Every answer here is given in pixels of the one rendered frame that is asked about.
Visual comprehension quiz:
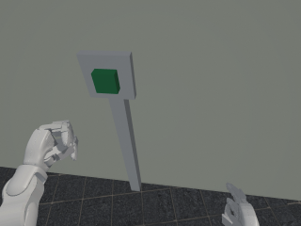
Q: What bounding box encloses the right robot hand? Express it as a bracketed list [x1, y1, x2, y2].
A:
[222, 183, 260, 226]

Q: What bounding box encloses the robot left forearm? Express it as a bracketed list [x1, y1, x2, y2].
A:
[0, 164, 48, 226]

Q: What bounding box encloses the button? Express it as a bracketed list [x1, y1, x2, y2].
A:
[91, 69, 120, 94]

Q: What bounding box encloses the panel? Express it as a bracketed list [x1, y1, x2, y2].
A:
[76, 50, 142, 191]

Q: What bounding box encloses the left robot hand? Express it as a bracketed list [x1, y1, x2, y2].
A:
[23, 120, 79, 172]

